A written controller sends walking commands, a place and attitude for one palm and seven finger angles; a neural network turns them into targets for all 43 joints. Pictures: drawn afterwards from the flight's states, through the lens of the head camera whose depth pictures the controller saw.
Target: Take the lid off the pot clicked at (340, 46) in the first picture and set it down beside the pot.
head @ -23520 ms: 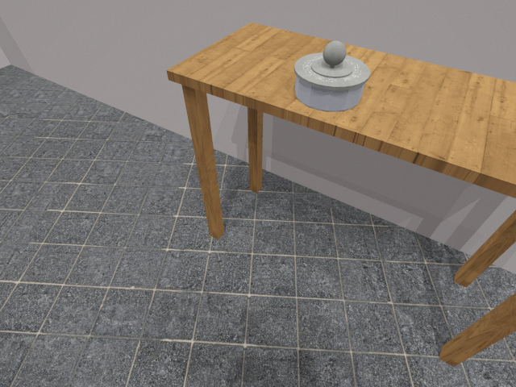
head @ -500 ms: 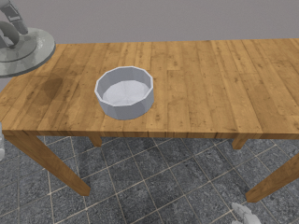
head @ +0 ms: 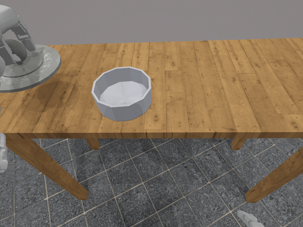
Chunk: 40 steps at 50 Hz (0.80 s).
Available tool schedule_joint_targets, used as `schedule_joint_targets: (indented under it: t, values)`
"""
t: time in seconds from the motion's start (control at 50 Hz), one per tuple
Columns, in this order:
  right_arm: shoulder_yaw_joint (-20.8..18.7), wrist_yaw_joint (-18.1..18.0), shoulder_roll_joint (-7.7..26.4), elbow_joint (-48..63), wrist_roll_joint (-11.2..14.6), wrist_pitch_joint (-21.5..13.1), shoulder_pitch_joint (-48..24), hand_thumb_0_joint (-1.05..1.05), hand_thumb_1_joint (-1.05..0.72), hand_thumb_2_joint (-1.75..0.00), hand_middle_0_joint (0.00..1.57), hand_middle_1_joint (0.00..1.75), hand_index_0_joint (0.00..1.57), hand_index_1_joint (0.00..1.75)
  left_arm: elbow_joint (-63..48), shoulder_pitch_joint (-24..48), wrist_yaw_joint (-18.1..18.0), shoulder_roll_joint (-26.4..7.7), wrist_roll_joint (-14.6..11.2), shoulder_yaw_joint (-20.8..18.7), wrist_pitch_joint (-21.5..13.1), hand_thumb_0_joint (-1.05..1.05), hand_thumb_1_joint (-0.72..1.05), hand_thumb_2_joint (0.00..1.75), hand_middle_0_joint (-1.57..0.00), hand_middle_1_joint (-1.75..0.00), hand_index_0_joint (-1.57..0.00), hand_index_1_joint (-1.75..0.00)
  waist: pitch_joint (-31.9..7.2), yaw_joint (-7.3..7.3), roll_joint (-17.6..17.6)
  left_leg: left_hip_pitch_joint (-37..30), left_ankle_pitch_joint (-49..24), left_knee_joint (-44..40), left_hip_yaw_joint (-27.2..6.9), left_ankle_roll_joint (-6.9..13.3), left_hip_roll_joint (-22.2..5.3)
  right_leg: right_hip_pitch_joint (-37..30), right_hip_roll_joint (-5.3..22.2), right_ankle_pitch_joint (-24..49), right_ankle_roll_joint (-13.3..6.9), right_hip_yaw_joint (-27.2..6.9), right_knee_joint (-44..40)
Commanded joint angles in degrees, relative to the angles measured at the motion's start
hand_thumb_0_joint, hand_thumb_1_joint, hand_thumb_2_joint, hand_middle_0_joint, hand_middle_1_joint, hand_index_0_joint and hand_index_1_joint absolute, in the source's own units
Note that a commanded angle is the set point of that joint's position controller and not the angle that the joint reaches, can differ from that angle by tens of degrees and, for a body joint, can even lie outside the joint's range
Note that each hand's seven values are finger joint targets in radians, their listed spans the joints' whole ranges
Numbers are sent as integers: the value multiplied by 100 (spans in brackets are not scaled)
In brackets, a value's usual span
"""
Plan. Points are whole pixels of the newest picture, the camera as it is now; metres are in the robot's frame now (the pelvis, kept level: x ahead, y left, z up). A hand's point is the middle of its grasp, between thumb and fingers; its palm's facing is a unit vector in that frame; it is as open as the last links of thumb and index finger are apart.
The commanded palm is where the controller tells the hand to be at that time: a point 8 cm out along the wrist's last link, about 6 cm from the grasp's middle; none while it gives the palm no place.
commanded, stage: lower the lid onto the table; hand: left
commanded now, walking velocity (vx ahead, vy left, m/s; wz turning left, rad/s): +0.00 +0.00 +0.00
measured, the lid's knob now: (13, 51) +0.46 +0.32 +0.25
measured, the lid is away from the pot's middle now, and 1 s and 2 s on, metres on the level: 0.23 0.25 0.24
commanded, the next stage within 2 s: none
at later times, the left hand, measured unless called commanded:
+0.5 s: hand (13, 66) +0.42 +0.31 +0.23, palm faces -0.24 -0.08 -0.97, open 7.5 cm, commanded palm +0.41 +0.31 +0.31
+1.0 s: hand (22, 77) +0.43 +0.32 +0.19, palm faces -0.32 -0.11 -0.94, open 7.4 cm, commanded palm +0.42 +0.32 +0.27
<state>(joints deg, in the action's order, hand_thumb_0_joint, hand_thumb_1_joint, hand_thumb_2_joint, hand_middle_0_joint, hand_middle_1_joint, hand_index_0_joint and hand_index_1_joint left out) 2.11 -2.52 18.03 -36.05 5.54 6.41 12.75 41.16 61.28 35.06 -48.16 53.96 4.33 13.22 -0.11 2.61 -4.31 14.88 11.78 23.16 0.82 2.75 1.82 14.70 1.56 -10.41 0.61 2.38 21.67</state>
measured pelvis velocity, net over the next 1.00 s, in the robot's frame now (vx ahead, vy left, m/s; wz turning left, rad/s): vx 0.00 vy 0.01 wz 0.00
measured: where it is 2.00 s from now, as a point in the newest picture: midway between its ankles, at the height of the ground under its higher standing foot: outside the picture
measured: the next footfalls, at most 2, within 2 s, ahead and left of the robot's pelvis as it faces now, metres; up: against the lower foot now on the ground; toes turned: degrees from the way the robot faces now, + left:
none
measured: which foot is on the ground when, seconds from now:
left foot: down 0.00-1.00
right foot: down 0.00-1.00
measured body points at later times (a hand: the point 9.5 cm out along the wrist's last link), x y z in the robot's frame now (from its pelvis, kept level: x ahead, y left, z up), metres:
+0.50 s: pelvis +0.00 +0.00 +0.00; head +0.02 -0.02 +0.45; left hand +0.43 +0.31 +0.29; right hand +0.12 -0.26 -0.12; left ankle +0.00 +0.09 -0.74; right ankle +0.00 -0.13 -0.74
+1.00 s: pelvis +0.00 +0.01 +0.00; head +0.04 -0.01 +0.45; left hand +0.44 +0.32 +0.25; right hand +0.09 -0.27 -0.12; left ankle +0.00 +0.09 -0.74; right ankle +0.00 -0.13 -0.74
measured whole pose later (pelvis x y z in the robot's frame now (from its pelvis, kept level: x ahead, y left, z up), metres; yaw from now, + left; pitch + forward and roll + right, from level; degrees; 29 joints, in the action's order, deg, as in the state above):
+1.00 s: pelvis +0.00 +0.01 +0.00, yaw +0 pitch +4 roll -1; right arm 1.3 -2.4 17.8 -37.0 5.0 7.2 14.6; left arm 47.7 54.9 31.7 -47.1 52.5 2.4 4.9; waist 0.1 4.1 -3.0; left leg 15.9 12.3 24.2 0.7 3.3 1.8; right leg 14.7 1.5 -9.8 1.0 2.4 20.5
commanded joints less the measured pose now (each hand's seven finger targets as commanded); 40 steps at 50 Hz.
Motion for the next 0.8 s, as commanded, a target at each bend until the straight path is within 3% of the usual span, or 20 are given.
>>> schedule_joint_targets:
  t: [0.0, 0.06, 0.08, 0.14, 0.16, 0.18, 0.26, 0.28, 0.36, 0.38, 0.42, 0.48, 0.54, 0.56, 0.58, 0.64, 0.68, 0.72, 0.76, 0.78]
  values:
    - [-270, -36, 751, 748, -10, -249, -321, 0, -90, -90, 20, 30, 20, 30, -1358, 3244, -412, -2128, 169, -838, -79, 0, 40, 132, -90, -64, -103, -72, -2527, -1, -183, -1018, -2121, -9, -187, 185, 22, -970, -231, 1452, -338, -72, 8]
    - [-295, -5, 808, 756, 18, -232, -241, 0, -90, -90, 20, 30, 20, 30, -1367, 2832, -409, -1802, 2, -601, -105, 0, 40, 132, -90, -64, -103, -72, -2404, 27, -440, -1137, -2470, 30, -238, 168, -5, -755, -247, 1497, -346, -6, -32]
    - [-289, 0, 731, 787, 13, -249, -294, 0, -90, -90, 20, 30, 20, 30, -1704, 3112, -445, -2115, 117, -837, -114, 0, 40, 132, -90, -64, -103, -72, -2545, -29, -283, -1154, -2313, -1, -245, 139, -24, -886, -240, 1419, -328, -78, 8]
    - [-283, -32, 766, 738, 4, -189, -298, 0, -90, -90, 20, 30, 20, 30, -1221, 2896, -417, -2082, 106, -842, -113, 0, 40, 132, -90, -64, -103, -72, -2260, 8, -116, -916, -1769, -62, -185, 172, 19, -818, -260, 1191, -339, -30, -40]
    - [-289, -18, 835, 741, 24, -183, -225, 0, -90, -90, 20, 30, 20, 30, -1189, 2671, -427, -1924, -1, -702, -144, 0, 40, 132, -90, -64, -103, -72, -2235, 41, -312, -951, -1993, -33, -207, 168, 18, -728, -267, 1277, -349, 15, -69]
    - [-280, -11, 769, 762, 22, -201, -265, 0, -90, -90, 20, 30, 20, 30, -1565, 3049, -475, -2256, 99, -936, -180, 0, 40, 132, -90, -64, -103, -72, -2441, -25, -218, -983, -1969, -65, -241, 133, -8, -880, -266, 1278, -338, -38, 12]
    - [-305, -20, 808, 741, 4, -203, -222, 0, -90, -90, 20, 30, 20, 30, -1377, 2704, -462, -1866, -51, -700, -222, 0, 40, 132, -90, -64, -103, -72, -2363, 65, -511, -1178, -2359, 23, -259, 165, -3, -667, -284, 1363, -351, 14, -59]
    - [-295, -6, 749, 744, 8, -210, -254, 0, -90, -90, 20, 30, 20, 30, -1548, 2881, -493, -2130, 53, -910, -231, 0, 40, 132, -90, -64, -103, -72, -2407, 2, -296, -1109, -2161, -21, -289, 124, -19, -792, -282, 1295, -339, -38, -15]
    - [-316, -14, 841, 705, -2, -166, -172, 0, -90, -90, 20, 30, 20, 30, -1078, 2501, -493, -1946, -47, -804, -272, 0, 40, 132, -90, -64, -103, -72, -2271, 61, -263, -1011, -1962, -15, -232, 166, 18, -694, -303, 1231, -350, 28, -81]
    - [-289, -16, 783, 714, -1, -170, -211, 0, -90, -90, 20, 30, 20, 30, -1246, 2770, -530, -2254, 86, -986, -304, 0, 40, 132, -90, -64, -103, -72, -2366, 5, -104, -902, -1770, -62, -227, 138, 14, -866, -287, 1221, -339, -37, -22]
    - [-281, -36, 734, 740, 25, -175, -298, 0, -90, -90, 20, 30, 20, 30, -1233, 2960, -506, -1864, 20, -656, -348, 0, 40, 132, -90, -64, -103, -72, -2229, 84, -239, -921, -1637, -92, -216, 156, 32, -735, -282, 1135, -340, 2, -35]
    - [-296, -29, 764, 733, -8, -189, -209, 0, -90, -90, 20, 30, 20, 30, -1401, 2938, -571, -2221, 55, -938, -427, 0, 40, 132, -90, -64, -103, -72, -2558, 23, -243, -987, -1831, -45, -246, 148, 33, -944, -285, 1287, -342, -61, -5]
    - [-302, -61, 778, 638, 1, -154, -168, 0, -90, -90, 20, 30, 20, 30, -876, 2934, -543, -1919, 1, -706, -451, 0, 40, 132, -90, -64, -103, -72, -2153, 126, -185, -883, -1477, -121, -233, 169, 31, -691, -315, 1042, -333, 40, -90]
    - [-313, -49, 829, 654, 1, -171, -135, 0, -90, -90, 20, 30, 20, 30, -969, 2848, -560, -1759, -94, -562, -483, 0, 40, 132, -90, -64, -103, -72, -2224, 155, -414, -1044, -1742, -69, -252, 167, 30, -601, -317, 1118, -352, 42, -130]
    - [-319, -39, 767, 706, -11, -226, -144, 0, -90, -90, 20, 30, 20, 30, -1523, 3182, -618, -2128, -8, -845, -550, 0, 40, 132, -90, -64, -103, -72, -2559, 67, -476, -1159, -1839, -78, -294, 140, 19, -794, -307, 1158, -347, -28, -48]
    - [-313, -58, 782, 600, -36, -187, -84, 0, -90, -90, 20, 30, 20, 30, -756, 2698, -589, -1851, 6, -715, -546, 0, 40, 132, -90, -64, -103, -72, -2192, 138, -258, -985, -1784, -56, -270, 164, 31, -654, -333, 1164, -357, 35, -88]
    - [-322, -21, 820, 639, -30, -172, -57, 0, -90, -90, 20, 30, 20, 30, -995, 2657, -621, -2226, 24, -999, -613, 0, 40, 132, -90, -64, -103, -72, -2386, 51, -118, -896, -1883, -68, -252, 145, 19, -922, -300, 1352, -336, -32, -54]
    - [-323, -26, 763, 676, 3, -183, -159, 0, -90, -90, 20, 30, 20, 30, -1212, 2985, -606, -1789, -71, -616, -667, 0, 40, 132, -90, -64, -103, -72, -2311, 148, -401, -1042, -1860, -85, -271, 156, 21, -746, -297, 1259, -339, -3, -70]
    - [-367, -12, 850, 623, -46, -189, -17, 0, -90, -90, 20, 30, 20, 30, -877, 2433, -641, -1777, -145, -704, -650, 0, 40, 132, -90, -64, -103, -72, -2291, 151, -522, -1158, -2177, 16, -308, 160, 16, -609, -333, 1283, -367, 29, -120]
    - [-356, -13, 819, 594, -51, -181, 28, 0, -90, -90, 20, 30, 20, 30, -947, 2532, -669, -2134, -23, -985, -660, 0, 40, 132, -90, -64, -103, -72, -2362, 92, -215, -1029, -1937, -34, -297, 142, 9, -779, -333, 1249, -339, -13, -88]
